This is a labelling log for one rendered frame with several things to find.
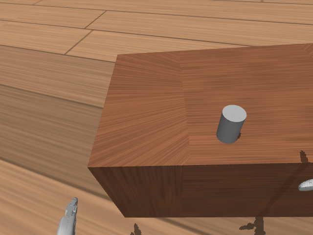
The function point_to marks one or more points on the right robot hand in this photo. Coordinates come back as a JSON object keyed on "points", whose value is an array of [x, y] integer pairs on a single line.
{"points": [[306, 185]]}

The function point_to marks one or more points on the left robot hand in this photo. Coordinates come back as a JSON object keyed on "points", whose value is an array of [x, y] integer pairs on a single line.
{"points": [[68, 222]]}

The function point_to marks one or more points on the can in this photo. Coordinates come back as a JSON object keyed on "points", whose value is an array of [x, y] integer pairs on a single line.
{"points": [[231, 122]]}

